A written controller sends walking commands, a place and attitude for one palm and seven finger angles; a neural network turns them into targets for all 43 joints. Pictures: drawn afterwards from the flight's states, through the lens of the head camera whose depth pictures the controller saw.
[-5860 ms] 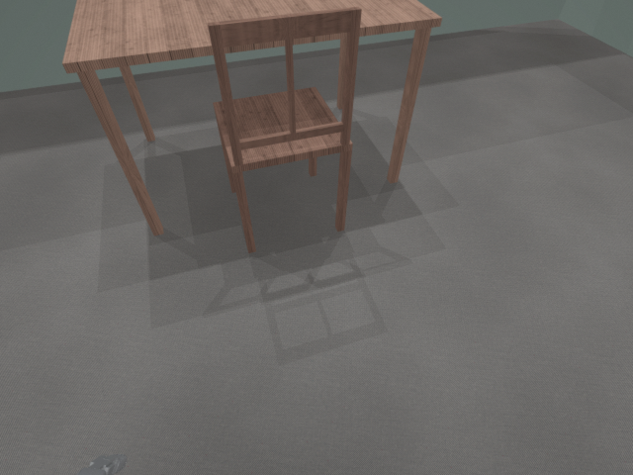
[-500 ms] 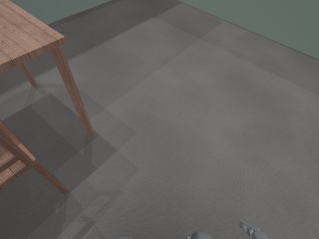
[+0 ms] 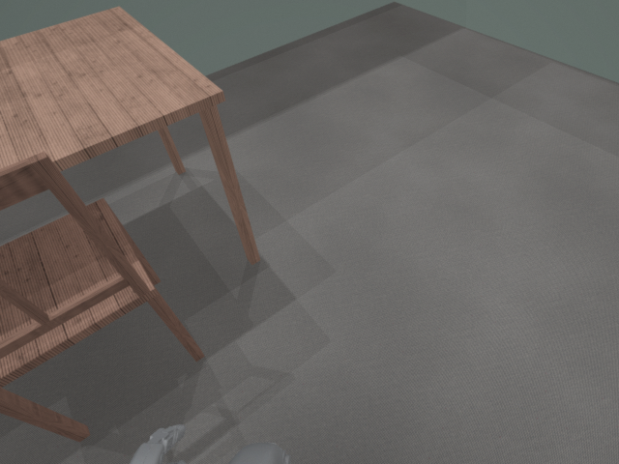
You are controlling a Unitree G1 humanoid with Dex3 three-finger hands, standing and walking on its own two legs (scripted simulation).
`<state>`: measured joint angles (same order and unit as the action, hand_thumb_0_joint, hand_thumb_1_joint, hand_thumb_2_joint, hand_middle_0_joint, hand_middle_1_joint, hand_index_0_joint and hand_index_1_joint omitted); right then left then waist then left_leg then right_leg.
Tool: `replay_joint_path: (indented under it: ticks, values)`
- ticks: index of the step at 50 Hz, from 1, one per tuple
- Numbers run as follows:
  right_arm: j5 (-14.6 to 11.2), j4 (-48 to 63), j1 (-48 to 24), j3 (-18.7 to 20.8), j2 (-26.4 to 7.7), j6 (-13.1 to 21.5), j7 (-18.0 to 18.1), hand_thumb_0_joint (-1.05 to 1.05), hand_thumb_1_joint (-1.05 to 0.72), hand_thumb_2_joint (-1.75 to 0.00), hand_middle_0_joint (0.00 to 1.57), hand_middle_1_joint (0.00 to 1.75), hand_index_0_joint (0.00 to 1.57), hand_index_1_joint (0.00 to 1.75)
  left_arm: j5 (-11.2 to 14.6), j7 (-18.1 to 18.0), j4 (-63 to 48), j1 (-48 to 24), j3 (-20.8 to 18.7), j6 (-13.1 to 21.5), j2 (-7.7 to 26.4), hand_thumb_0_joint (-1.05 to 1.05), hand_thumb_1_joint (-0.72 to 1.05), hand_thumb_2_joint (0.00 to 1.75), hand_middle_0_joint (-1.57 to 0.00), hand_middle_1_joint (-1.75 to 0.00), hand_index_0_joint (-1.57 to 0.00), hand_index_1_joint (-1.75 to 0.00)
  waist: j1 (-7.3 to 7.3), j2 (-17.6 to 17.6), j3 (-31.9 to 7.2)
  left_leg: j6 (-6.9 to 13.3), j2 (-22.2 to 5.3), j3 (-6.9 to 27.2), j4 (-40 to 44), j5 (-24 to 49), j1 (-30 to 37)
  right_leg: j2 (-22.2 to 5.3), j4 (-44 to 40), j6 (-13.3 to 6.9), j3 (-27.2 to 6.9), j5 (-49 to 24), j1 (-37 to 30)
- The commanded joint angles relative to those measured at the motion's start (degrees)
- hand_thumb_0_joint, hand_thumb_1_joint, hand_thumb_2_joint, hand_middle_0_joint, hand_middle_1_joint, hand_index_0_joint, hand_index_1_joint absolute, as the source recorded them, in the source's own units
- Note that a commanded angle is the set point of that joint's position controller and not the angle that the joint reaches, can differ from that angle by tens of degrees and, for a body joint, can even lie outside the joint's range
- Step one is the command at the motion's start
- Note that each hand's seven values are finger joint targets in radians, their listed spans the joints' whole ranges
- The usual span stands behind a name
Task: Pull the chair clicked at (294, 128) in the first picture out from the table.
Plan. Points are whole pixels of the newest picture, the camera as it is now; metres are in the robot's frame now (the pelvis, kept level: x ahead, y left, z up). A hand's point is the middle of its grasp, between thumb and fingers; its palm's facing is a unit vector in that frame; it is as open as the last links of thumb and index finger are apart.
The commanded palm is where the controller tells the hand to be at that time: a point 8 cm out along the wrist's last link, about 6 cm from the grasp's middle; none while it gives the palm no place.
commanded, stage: turn to face it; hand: left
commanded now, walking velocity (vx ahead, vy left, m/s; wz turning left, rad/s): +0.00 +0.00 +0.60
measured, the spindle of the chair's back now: out of the picture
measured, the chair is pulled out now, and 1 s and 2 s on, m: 0.00 0.00 0.00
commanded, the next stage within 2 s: take the last steps up to it in 0.96 s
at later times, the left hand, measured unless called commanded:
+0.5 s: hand out of the picture -0.01 +0.30 -0.17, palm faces +0.33 -0.91 -0.26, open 7.4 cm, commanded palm none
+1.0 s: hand out of the picture -0.01 +0.22 -0.13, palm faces +0.53 -0.80 -0.28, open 7.4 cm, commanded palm none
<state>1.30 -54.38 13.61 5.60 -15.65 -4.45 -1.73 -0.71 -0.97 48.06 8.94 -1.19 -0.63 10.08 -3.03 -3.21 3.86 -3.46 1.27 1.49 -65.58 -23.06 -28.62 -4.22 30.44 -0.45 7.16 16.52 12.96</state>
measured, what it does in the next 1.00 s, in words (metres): steps on the spot, turning left: left foot, then right foot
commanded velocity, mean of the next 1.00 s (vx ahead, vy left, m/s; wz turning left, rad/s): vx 0.00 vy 0.00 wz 0.48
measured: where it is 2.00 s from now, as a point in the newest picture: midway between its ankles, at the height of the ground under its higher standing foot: outside the picture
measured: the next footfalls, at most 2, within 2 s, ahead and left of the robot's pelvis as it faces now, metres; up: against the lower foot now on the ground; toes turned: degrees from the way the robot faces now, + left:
left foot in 0.28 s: +0.01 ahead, +0.15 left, +0.00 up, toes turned +16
right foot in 0.80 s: +0.10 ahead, -0.05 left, +0.00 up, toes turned +27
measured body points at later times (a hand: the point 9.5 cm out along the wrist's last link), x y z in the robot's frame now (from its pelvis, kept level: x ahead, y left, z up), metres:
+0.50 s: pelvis -0.01 +0.06 +0.00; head +0.03 +0.10 +0.45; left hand -0.03 +0.35 -0.15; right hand +0.17 -0.16 -0.12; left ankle -0.03 +0.14 -0.74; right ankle +0.02 -0.11 -0.65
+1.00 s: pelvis +0.02 +0.01 +0.01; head +0.05 -0.01 +0.45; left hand -0.03 +0.27 -0.11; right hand +0.19 -0.19 -0.16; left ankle -0.09 +0.12 -0.65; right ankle +0.07 -0.07 -0.74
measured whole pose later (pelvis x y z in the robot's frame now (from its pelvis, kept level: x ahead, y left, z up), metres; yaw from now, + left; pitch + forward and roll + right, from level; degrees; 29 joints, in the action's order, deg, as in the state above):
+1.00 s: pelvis +0.02 +0.01 +0.01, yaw +34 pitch -1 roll +2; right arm 1.2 -55.3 13.6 4.6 -15.0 -4.4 -1.4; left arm -0.8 -1.1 50.1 11.3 -1.2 -0.7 9.9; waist -2.0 -2.7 3.6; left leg -2.7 1.1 2.9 -64.1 -21.8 -26.3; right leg -3.3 27.7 -1.8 6.3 15.1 11.6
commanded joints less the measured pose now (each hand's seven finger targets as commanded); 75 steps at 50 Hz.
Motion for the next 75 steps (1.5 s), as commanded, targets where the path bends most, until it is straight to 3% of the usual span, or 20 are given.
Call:
replay_joint_path:
  ticks: [1,8,12,14,16,21,32,37,39,40,42,44,47,54,57,60,62,63,68,75]
  values:
    - [-0.1,5.1,-3.2,0.6,-3.6,0.9,-0.2,0.0,-0.9,-0.9,0.2,0.3,0.2,0.3,-0.5,-1.2,-3.5,1.6,-3.4,1.1,11.8,0.0,0.9,0.9,-0.2,-0.3,-0.2,-0.3,2.95,13.8,-2.5,-1.4,-3.6,-1.9,-0.6,0.7,-3.7,-14.7,-12.1,-5.7,-6.6,-16.4,-4.6]
    - [-0.7,7.0,-8.6,-0.7,-2.2,1.8,-0.4,0.0,-0.9,-0.9,0.2,0.3,0.2,0.3,-1.1,-0.8,-1.0,5.9,-4.7,0.3,15.6,0.0,0.9,0.9,-0.2,-0.3,-0.2,-0.3,5.78,16.2,-4.9,-0.4,-2.9,-7.3,18.8,-3.5,3.8,-17.4,-7.3,-6.3,-2.5,-24.6,-7.9]
    - [-0.5,6.2,-2.6,-0.2,-4.9,2.9,-0.1,0.0,-0.9,-0.9,0.2,0.3,0.2,0.3,-0.3,-0.3,-0.2,5.3,-5.1,-0.5,15.2,0.0,0.9,0.9,-0.2,-0.3,-0.2,-0.3,2.25,12.0,-8.7,1.4,-2.9,-7.7,39.8,10.7,18.1,-15.7,5.4,-0.7,2.9,-22.5,-3.7]
    - [-0.3,5.4,4.4,2.4,-16.6,3.5,0.5,0.0,-0.9,-0.9,0.2,0.3,0.2,0.3,0.1,0.3,-4.6,2.7,-3.5,-1.0,9.0,0.0,0.9,0.9,-0.2,-0.3,-0.2,-0.3,-2.07,-16.0,-10.4,13.9,-25.8,21.3,45.1,44.1,31.7,-4.3,28.2,6.8,2.9,23.6,22.3]
    - [-0.2,4.1,4.8,2.1,-14.4,3.6,1.8,0.0,-0.9,-0.9,0.2,0.3,0.2,0.3,-0.2,-0.3,-4.4,-2.5,-3.8,-1.4,9.4,0.0,0.9,0.9,-0.2,-0.3,-0.2,-0.3,-2.43,-11.1,-9.3,15.6,-22.7,19.5,44.4,36.5,26.9,-4.0,37.0,5.5,-5.7,18.1,24.0]
    - [-0.4,6.5,-3.3,0.0,-9.4,4.2,2.2,0.0,-0.9,-0.9,0.2,0.3,0.2,0.3,-0.1,0.4,-0.4,2.0,-4.0,-1.4,10.5,0.0,0.9,0.9,-0.2,-0.3,-0.2,-0.3,2.1,-5.1,-6.5,11.9,-14.0,9.9,45.0,38.2,22.7,-2.9,35.0,6.6,-6.5,5.9,19.1]
    - [0.0,5.5,0.3,0.8,-9.3,3.3,2.2,0.0,-0.9,-0.9,0.2,0.3,0.2,0.3,0.3,-0.3,-3.7,-3.6,-3.3,-1.0,9.7,0.0,0.9,0.9,-0.2,-0.3,-0.2,-0.3,0.38,-4.7,-6.2,14.4,-13.0,20.3,43.8,36.5,23.7,1.1,20.0,6.0,-8.1,8.8,15.1]
    - [-0.2,5.9,-2.0,0.8,-8.4,3.0,2.1,0.0,-0.9,-0.9,0.2,0.3,0.2,0.3,0.7,-0.8,-3.0,1.9,-3.1,-0.1,9.5,0.0,0.9,0.9,-0.2,-0.3,-0.2,-0.3,3.09,-4.3,-7.5,12.2,-10.1,21.7,39.6,36.8,16.0,3.9,2.8,4.3,-7.2,1.1,0.5]
    - [-1.0,6.1,-1.3,0.3,-5.0,3.1,1.7,0.0,-0.9,-0.9,0.2,0.3,0.2,0.3,0.1,-1.2,-2.2,5.8,-3.8,1.0,13.0,0.0,0.9,0.9,-0.2,-0.3,-0.2,-0.3,4.81,5.4,-8.9,6.6,-4.3,16.0,30.4,19.1,5.0,-4.8,-11.8,2.2,-14.4,-7.3,-13.3]
    - [-1.2,7.5,-0.3,-0.3,-1.6,3.2,1.5,0.0,-0.9,-0.9,0.2,0.3,0.2,0.3,-0.7,-1.4,-2.4,6.3,-4.6,1.3,17.3,0.0,0.9,0.9,-0.2,-0.3,-0.2,-0.3,4.68,19.3,-8.2,2.1,4.4,4.4,17.7,-6.5,-4.5,-20.1,-14.5,-4.5,-29.3,-14.5,-15.7]
    - [-0.2,6.2,-0.8,0.8,-4.7,1.7,1.6,0.0,-0.9,-0.9,0.2,0.3,0.2,0.3,-0.1,-1.5,-3.4,2.6,-4.4,0.6,15.2,0.0,0.9,0.9,-0.2,-0.3,-0.2,-0.3,3.44,16.3,-5.0,2.4,1.3,5.7,2.1,-8.5,-1.2,-20.2,-16.2,-8.8,-26.9,-9.4,-2.4]
    - [0.0,4.0,-0.1,0.5,-3.9,1.3,0.8,0.0,-0.9,-0.9,0.2,0.3,0.2,0.3,-0.1,-1.0,-3.8,-1.5,-3.3,0.8,11.4,0.0,0.9,0.9,-0.2,-0.3,-0.2,-0.3,1.25,10.6,-0.8,1.7,-0.7,3.6,-3.1,-0.3,-1.4,-13.3,-14.9,-7.0,-16.1,-9.3,0.4]
    - [-0.2,3.1,0.1,0.0,-3.1,1.0,0.5,0.0,-0.9,-0.9,0.2,0.3,0.2,0.3,-0.3,-1.0,-2.8,0.5,-3.1,1.2,10.6,0.0,0.9,0.9,-0.2,-0.3,-0.2,-0.3,1.91,12.9,-1.2,0.8,-1.3,1.7,-2.1,2.7,-0.6,-11.6,-15.0,-6.4,-11.2,-11.5,-0.4]
    - [-0.6,3.0,-5.8,-1.7,-1.1,1.7,1.0,0.0,-0.9,-0.9,0.2,0.3,0.2,0.3,-1.0,-0.8,2.3,8.9,-3.8,1.3,13.1,0.0,0.9,0.9,-0.2,-0.3,-0.2,-0.3,5.77,13.9,-5.1,0.8,-1.1,-2.3,16.9,-3.5,4.3,-13.3,-12.0,-8.8,-10.5,-24.4,-9.6]
    - [-0.5,2.4,-5.2,-2.2,-0.6,2.9,0.8,0.0,-0.9,-0.9,0.2,0.3,0.2,0.3,-1.1,-0.3,4.6,10.2,-4.0,1.5,13.6,0.0,0.9,0.9,-0.2,-0.3,-0.2,-0.3,6.19,14.6,-5.0,2.4,-1.1,-4.2,25.0,-3.6,9.0,-14.1,-14.0,-8.7,-11.9,-9.7,-8.0]
    - [-0.2,-0.5,2.5,-2.7,-0.8,4.7,1.1,0.0,-0.9,-0.9,0.2,0.3,0.2,0.3,-0.5,0.2,6.0,7.8,-3.6,1.3,12.3,0.0,0.9,0.9,-0.2,-0.3,-0.2,-0.3,2.05,11.4,-4.7,4.0,-0.5,-6.0,43.5,5.3,24.4,-10.1,-9.4,-4.9,-7.7,6.5,2.1]
    - [0.5,-2.1,9.6,-0.9,-9.7,5.2,1.9,0.0,-0.9,-0.9,0.2,0.3,0.2,0.3,-0.1,1.3,4.3,7.9,-2.0,1.0,5.4,0.0,0.9,0.9,-0.2,-0.3,-0.2,-0.3,-0.81,-13.9,-4.3,10.9,-19.7,19.9,53.3,-4.1,35.8,0.6,14.0,0.5,2.1,15.2,22.1]
    - [0.4,-1.8,10.9,-0.9,-10.9,4.9,2.4,0.0,-0.9,-0.9,0.2,0.3,0.2,0.3,-0.6,1.4,2.5,4.5,-1.8,1.5,6.1,0.0,0.9,0.9,-0.2,-0.3,-0.2,-0.3,-1.7,-9.6,-0.1,15.6,-23.4,25.3,55.9,-5.5,31.2,0.6,20.7,0.1,-1.1,16.3,26.8]
    - [-0.4,-1.8,5.0,-3.2,-3.1,7.2,3.3,0.0,-0.9,-0.9,0.2,0.3,0.2,0.3,-0.8,2.5,7.8,6.7,-1.9,1.5,6.4,0.0,0.9,0.9,-0.2,-0.3,-0.2,-0.3,2.38,-4.9,3.9,13.6,-15.1,9.8,56.9,11.1,24.0,-1.7,30.2,0.9,-5.4,1.2,23.6]
    - [-0.2,-5.2,9.1,-2.6,-2.9,8.1,3.5,0.0,-0.9,-0.9,0.2,0.3,0.2,0.3,-0.3,2.5,6.8,2.9,-1.6,1.3,3.9,0.0,0.9,0.9,-0.2,-0.3,-0.2,-0.3,2.22,-2.6,5.1,14.8,-15.9,4.4,55.3,23.9,25.7,-2.4,18.2,1.5,-3.6,-1.2,22.0]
